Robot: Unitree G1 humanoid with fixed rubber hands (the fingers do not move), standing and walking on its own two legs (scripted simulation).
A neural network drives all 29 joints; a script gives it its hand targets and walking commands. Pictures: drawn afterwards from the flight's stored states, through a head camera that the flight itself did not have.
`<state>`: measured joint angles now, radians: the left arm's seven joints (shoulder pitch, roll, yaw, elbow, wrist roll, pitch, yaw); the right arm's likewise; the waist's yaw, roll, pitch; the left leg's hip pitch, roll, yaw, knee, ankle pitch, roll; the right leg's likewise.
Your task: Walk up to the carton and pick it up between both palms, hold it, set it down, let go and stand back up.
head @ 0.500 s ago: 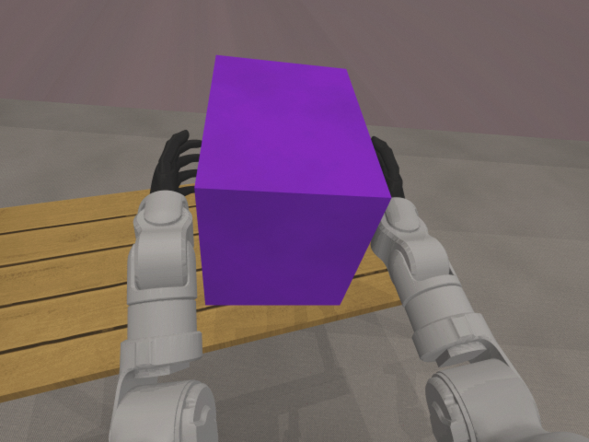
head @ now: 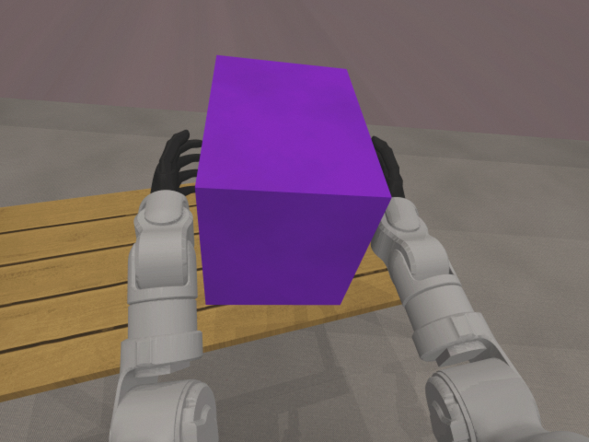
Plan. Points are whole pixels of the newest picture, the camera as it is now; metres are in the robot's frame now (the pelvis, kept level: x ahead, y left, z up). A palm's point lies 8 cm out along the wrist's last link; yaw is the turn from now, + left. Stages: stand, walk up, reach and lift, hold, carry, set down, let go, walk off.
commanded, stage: hold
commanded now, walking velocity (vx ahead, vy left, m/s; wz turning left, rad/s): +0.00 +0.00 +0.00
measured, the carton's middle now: (279, 181) +0.41 +0.01 +0.16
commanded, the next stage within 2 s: none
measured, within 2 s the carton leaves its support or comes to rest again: neither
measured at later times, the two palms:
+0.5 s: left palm (170, 193) +0.36 +0.15 +0.19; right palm (386, 196) +0.36 -0.13 +0.17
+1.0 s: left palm (170, 193) +0.36 +0.15 +0.19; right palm (386, 197) +0.36 -0.13 +0.17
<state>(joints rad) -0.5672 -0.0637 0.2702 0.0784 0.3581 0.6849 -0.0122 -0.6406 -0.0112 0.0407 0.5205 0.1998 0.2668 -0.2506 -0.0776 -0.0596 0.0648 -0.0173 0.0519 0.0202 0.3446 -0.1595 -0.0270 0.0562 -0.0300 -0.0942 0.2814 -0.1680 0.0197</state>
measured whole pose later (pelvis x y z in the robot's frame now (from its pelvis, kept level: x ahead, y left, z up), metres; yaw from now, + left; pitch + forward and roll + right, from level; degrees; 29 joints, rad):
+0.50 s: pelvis +0.00 +0.00 +0.00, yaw +0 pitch -10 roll -1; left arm -0.56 -0.07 0.27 0.07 0.36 0.69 -0.01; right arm -0.64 -0.01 0.04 0.52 0.20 0.27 -0.25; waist -0.08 -0.06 0.07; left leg -0.01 0.05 0.02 0.34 -0.16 -0.03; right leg 0.06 -0.03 -0.09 0.28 -0.17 0.02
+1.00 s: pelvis +0.00 +0.00 +0.00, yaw +0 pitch -10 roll -1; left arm -0.56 -0.07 0.27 0.07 0.36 0.69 -0.01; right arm -0.64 -0.01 0.04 0.52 0.20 0.26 -0.25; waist -0.08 -0.06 0.07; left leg -0.01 0.05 0.02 0.34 -0.16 -0.03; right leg 0.06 -0.03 -0.09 0.28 -0.17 0.02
